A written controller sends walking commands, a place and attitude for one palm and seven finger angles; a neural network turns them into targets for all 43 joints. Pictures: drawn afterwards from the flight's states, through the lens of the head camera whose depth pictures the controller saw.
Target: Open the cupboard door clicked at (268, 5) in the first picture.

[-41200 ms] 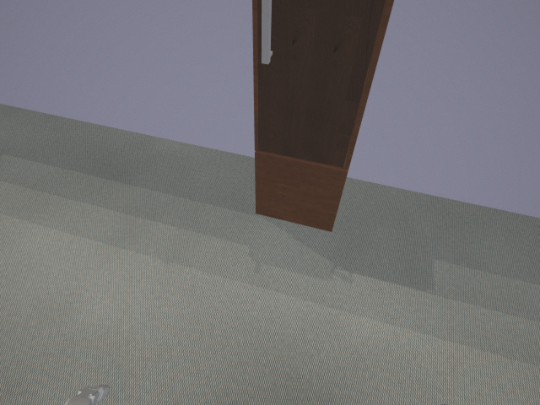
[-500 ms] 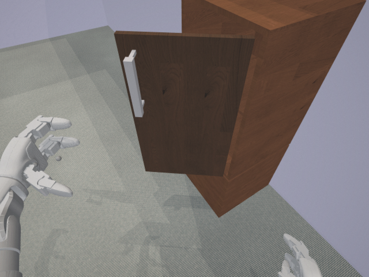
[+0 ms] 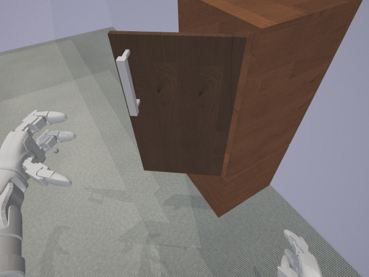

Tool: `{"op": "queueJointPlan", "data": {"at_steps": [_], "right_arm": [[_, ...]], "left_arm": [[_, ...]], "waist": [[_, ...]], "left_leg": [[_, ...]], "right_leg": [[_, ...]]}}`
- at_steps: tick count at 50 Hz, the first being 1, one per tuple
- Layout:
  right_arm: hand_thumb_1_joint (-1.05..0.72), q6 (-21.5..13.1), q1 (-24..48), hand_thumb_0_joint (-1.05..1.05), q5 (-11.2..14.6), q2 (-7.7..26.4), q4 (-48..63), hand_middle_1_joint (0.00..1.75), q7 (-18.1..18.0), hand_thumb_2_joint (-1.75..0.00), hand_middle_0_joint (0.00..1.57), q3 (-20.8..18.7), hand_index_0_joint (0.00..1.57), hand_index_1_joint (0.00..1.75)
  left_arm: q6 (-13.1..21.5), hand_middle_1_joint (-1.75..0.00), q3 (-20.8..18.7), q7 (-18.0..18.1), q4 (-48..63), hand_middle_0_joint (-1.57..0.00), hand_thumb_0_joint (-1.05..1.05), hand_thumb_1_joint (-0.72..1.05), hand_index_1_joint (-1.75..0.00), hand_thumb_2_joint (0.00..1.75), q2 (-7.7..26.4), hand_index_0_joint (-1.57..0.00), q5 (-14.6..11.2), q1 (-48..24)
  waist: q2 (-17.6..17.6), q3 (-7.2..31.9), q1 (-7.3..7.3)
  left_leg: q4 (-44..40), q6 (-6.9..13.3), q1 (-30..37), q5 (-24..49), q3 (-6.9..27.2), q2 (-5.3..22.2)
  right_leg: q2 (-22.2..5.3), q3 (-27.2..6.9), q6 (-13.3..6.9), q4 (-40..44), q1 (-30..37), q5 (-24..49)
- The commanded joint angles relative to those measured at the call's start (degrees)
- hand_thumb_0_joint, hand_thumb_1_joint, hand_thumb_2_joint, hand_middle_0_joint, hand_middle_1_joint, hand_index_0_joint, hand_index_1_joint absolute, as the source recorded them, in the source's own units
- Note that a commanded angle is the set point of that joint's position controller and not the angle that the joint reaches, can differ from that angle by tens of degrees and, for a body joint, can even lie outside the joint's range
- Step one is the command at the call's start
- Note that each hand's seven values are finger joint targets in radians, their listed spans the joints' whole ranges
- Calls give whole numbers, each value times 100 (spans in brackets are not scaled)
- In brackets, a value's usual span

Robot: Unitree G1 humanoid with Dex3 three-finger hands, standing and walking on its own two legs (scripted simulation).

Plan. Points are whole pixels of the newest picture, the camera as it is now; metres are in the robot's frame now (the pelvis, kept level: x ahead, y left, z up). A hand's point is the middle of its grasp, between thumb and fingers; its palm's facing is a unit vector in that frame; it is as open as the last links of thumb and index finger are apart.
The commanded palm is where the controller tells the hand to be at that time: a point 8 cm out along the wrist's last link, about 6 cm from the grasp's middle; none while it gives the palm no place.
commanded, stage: move the hooked fingers beside the handle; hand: left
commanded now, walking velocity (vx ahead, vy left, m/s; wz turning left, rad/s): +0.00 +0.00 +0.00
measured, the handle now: (130, 84) +0.56 +0.20 +0.13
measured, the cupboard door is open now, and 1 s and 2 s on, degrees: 53 53 53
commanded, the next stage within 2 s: none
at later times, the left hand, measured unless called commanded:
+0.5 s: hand (75, 124) +0.39 +0.28 +0.14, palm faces +0.01 -1.00 -0.01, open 14.0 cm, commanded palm +0.36 +0.33 +0.14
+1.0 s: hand (88, 104) +0.46 +0.28 +0.13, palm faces -0.03 -1.00 +0.02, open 14.0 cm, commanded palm +0.44 +0.33 +0.13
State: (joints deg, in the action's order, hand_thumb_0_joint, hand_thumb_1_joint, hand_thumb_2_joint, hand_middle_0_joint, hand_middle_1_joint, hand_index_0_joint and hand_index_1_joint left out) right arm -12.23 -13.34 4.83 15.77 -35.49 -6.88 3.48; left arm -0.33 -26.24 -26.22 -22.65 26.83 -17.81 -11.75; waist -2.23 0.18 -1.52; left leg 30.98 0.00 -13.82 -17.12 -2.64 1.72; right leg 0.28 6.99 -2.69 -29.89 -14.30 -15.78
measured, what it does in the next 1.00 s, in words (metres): stands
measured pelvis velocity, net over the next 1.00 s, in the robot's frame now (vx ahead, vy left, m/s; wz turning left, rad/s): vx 0.01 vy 0.04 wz -0.03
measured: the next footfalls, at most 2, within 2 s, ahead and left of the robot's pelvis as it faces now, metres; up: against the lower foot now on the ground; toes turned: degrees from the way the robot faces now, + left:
none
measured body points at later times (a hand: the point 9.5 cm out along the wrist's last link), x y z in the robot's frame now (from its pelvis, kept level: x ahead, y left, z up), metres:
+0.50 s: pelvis +0.00 +0.01 +0.00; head +0.03 +0.01 +0.45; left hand +0.38 +0.33 +0.14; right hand +0.09 -0.26 -0.10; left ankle -0.01 +0.12 -0.73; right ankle +0.00 -0.08 -0.73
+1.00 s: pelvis +0.01 +0.04 -0.01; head +0.07 +0.05 +0.44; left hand +0.45 +0.33 +0.14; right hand +0.06 -0.24 -0.11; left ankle -0.01 +0.12 -0.73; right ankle +0.00 -0.08 -0.73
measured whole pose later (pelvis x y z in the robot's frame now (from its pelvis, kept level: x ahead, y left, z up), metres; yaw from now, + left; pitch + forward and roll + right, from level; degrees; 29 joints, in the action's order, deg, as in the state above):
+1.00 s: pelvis +0.01 +0.04 -0.01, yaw -2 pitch +9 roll -1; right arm -5.3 -21.2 3.1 16.6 -38.1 -4.7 2.6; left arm 10.0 -23.3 -25.0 -58.5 32.8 -11.4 -44.0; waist -0.1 2.5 4.5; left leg 35.4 2.8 -25.2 -19.2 -4.6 0.6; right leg -1.0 4.8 0.0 -32.1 -25.3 -15.6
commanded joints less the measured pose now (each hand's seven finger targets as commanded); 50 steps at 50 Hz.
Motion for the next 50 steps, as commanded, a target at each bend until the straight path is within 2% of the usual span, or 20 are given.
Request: {"op": "queueJointPlan", "data": {"at_steps": [1, 3, 6, 9, 11, 12, 13, 20, 22, 24, 25, 28, 33, 35, 38, 41, 43, 44, 48, 50], "right_arm": [[-90, -290, 312, 0, -10, 774, 746, 30, -101, -90, 20, -291, 20, 30], [-90, -306, 265, 0, -20, 778, 729, 30, -113, -90, 20, -298, 20, 30], [-90, -261, 167, 0, -39, 819, 694, 30, -82, -90, 20, -297, 20, 30], [-90, -197, 74, 0, -31, 867, 649, 30, -44, -90, 20, -308, 20, 30], [-90, -141, 9, 0, -31, 898, 707, 30, 4, -90, 20, -326, 20, 30], [-90, -116, -16, 0, -21, 910, 710, 30, 13, -90, 20, -342, 20, 30], [-90, -106, -38, 0, -23, 897, 746, 30, 25, -90, 20, -344, 20, 30], [-90, -24, -347, 0, -51, 968, 701, 30, 36, -90, 20, -393, 20, 30], [-90, -13, -407, 0, -47, 962, 625, 30, 30, -90, 20, -397, 20, 30], [-90, 4, -503, 0, -67, 988, 559, 30, 31, -90, 20, -421, 20, 30], [-90, 48, -551, 0, -75, 1012, 576, 30, 35, -90, 20, -424, 20, 30], [-90, 71, -570, 0, -78, 969, 572, 30, 57, -90, 20, -427, 20, 30], [-90, 200, -749, 0, -103, 1037, 500, 30, 76, -90, 20, -430, 20, 30], [-90, 253, -792, 0, -104, 1045, 475, 30, 83, -90, 20, -403, 20, 30], [-90, 275, -883, 0, -151, 1031, 469, 30, 111, -90, 20, -426, 20, 30], [-90, 356, -1017, 0, -172, 1062, 430, 30, 123, -90, 20, -449, 20, 30], [-90, 377, -1052, 0, -176, 1053, 374, 30, 134, -90, 20, -460, 20, 30], [-90, 386, -1075, 0, -180, 1060, 330, 30, 133, -90, 20, -471, 20, 30], [-90, 534, -1219, 0, -190, 1129, 205, 30, 142, -90, 20, -473, 20, 30], [-90, 608, -1282, 0, -211, 1139, 216, 30, 154, -90, 20, -458, 20, 30]], "left_arm": [[463, -120, -308, -66, 889, -30, 0, -50, -120, 30, 1797, -30, -63, -2692], [582, -120, -237, -95, 825, -30, 0, -50, -120, 30, 1795, -30, -42, -2938], [649, -120, -542, -111, 280, -30, 0, -50, -120, 30, 2107, -30, -63, -2825], [627, -120, -548, -135, -338, -30, 0, -50, -120, 30, 2147, -30, -6, -2918], [589, -120, -716, -152, -665, -30, 0, -50, -120, 30, 2335, -30, 13, -2738], [614, -120, -706, -149, -610, -30, 0, -50, -120, 30, 2401, -30, 56, -2876], [641, -120, -543, -145, -547, -30, 0, -50, -120, 30, 2273, -30, 106, -3029], [991, -120, -397, -85, -608, -30, 0, -50, -120, 30, 2266, -30, 110, -3792], [1019, -120, -225, -75, -772, -30, 0, -50, -120, 30, 2108, -30, 142, -4105], [1036, -120, -326, -28, -944, -30, 0, -50, -120, 30, 2237, -30, 207, -4107], [1034, -120, -424, -8, -954, -30, 0, -50, -120, 30, 2389, -30, 217, -4084], [1039, -120, -78, 42, -956, -30, 0, -50, -120, 30, 2022, -30, 297, -4288], [1047, -120, -376, 107, -1712, -30, 0, -50, -120, 30, 2354, -30, 336, -4440], [1112, -120, -149, 104, -1811, -30, 0, -50, -120, 30, 2282, -30, 403, -4906], [1296, -120, -135, 138, -1827, -30, 0, -50, -120, 30, 2342, -30, 551, -5135], [1453, -120, -242, 121, -1800, -30, 0, -50, -120, 30, 2472, -30, 508, -5291], [1475, -120, 63, 80, -1817, -30, 0, -50, -120, 30, 2110, -30, 474, -5542], [1459, -120, 114, 80, -1890, -30, 0, -50, -120, 30, 2058, -30, 473, -5611], [1301, -120, 16, 161, -2686, -30, 0, -50, -120, 30, 2183, -30, 522, -5677], [1309, -120, 57, 223, -2777, -30, 0, -50, -120, 30, 2271, -30, 627, -5937]], "waist": [[-177, 1161, 273], [-241, 1449, 288], [7, 1560, 196], [37, 1417, 208], [202, 1466, 125], [8, 1522, 130], [-214, 1553, 155], [-27, 1699, 314], [-175, 1667, 393], [-335, 1764, 366], [-197, 1838, 327], [-400, 1908, 391], [93, 1705, 421], [-146, 1628, 495], [-537, 1950, 490], [-377, 2317, 516], [-488, 2358, 600], [-568, 2314, 636], [-80, 1891, 708], [-207, 1925, 715]], "left_leg": [[-260, 224, 219, 998, 251, -204], [-211, 234, 276, 1032, 254, -223], [-165, 230, 52, 1121, 265, -216], [-153, 216, -218, 1054, 228, -220], [-117, 226, -399, 1137, 200, -211], [-117, 221, -366, 1168, 181, -212], [-123, 220, -272, 1186, 173, -224], [-113, 244, -110, 1214, 246, -170], [-156, 246, -51, 1095, 272, -182], [-149, 238, -5, 1158, 295, -178], [-142, 236, 2, 1294, 295, -158], [-163, 221, 161, 1440, 327, -153], [-149, 220, -168, 1350, 324, -130], [-117, 207, -170, 1349, 316, -131], [-48, 171, 105, 1588, 387, -116], [52, 154, 277, 2090, 422, -66], [65, 105, 459, 2246, 481, -38], [74, 78, 527, 2266, 524, -18], [68, 119, 42, 1932, 497, -24], [108, 126, -28, 2014, 480, -43]], "right_leg": [[-124, -690, 226, 494, 230, 1154], [-136, -701, 229, 438, 277, 1217], [-154, -764, 223, 362, 479, 1393], [-187, -755, 233, 316, 346, 1383], [-218, -818, 247, 253, 497, 1556], [-212, -798, 241, 233, 462, 1589], [-188, -741, 215, 210, 355, 1585], [-56, -638, 167, 157, 150, 1469], [-36, -601, 163, 193, -46, 1310], [-39, -586, 141, 184, -88, 1300], [-37, -574, 126, 150, 35, 1422], [-10, -512, 118, 142, -156, 1489], [13, -506, 135, 123, -202, 1477], [3, -511, 110, 95, -338, 1421], [21, -504, 87, 29, -473, 1439], [56, -497, 99, -46, -387, 1787], [61, -454, 105, -40, -575, 1732], [61, -440, 110, -29, -724, 1632], [62, -404, 130, -22, -850, 1522], [43, -414, 108, -81, -831, 1575]]}}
